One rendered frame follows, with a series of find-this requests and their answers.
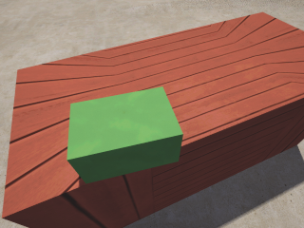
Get pedestal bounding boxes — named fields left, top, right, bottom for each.
left=2, top=12, right=304, bottom=228

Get carton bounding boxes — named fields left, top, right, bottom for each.
left=66, top=86, right=183, bottom=183

